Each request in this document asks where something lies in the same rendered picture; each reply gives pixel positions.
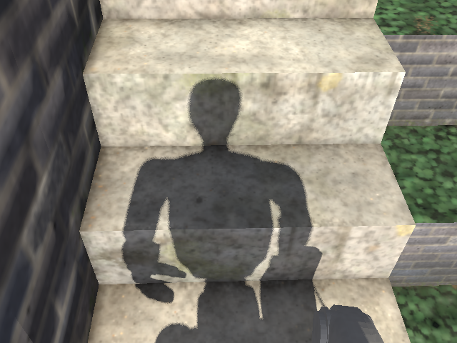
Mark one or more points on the right robot thigh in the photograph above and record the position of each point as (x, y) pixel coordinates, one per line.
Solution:
(343, 324)

